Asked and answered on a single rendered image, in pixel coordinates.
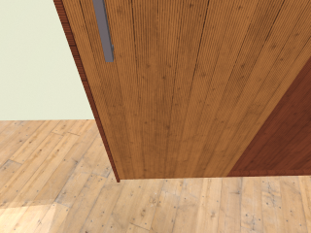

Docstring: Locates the wardrobe door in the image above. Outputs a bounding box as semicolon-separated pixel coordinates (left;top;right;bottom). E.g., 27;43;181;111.
62;0;311;180
230;56;311;171

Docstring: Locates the handle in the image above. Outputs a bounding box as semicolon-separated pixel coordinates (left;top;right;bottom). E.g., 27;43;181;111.
92;0;114;62

